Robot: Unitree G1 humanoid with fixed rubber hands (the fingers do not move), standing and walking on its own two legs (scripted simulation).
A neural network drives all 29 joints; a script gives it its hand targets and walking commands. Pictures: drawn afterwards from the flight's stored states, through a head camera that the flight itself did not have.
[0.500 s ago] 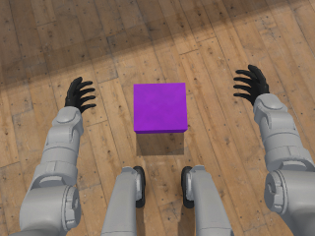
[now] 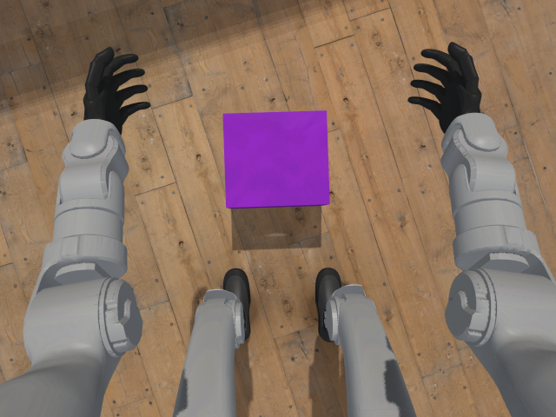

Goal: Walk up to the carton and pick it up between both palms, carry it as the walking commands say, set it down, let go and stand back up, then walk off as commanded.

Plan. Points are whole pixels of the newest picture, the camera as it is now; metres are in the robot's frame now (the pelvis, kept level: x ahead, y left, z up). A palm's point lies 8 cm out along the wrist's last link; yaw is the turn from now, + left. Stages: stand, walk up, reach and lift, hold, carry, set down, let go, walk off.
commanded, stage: reach and lift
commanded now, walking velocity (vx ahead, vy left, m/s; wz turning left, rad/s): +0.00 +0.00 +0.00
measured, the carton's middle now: (276, 163) +0.49 +0.00 -0.58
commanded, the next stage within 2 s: none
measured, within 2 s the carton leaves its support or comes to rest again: neither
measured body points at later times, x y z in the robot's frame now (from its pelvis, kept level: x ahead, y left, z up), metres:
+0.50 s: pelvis -0.05 -0.01 -0.14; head +0.29 -0.01 +0.16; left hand +0.49 +0.21 -0.27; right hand +0.49 -0.23 -0.26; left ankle +0.06 +0.12 -0.61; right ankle +0.05 -0.13 -0.61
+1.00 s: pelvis -0.08 +0.00 -0.24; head +0.29 +0.00 +0.00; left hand +0.48 +0.21 -0.41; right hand +0.48 -0.21 -0.41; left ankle +0.06 +0.12 -0.62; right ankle +0.05 -0.13 -0.61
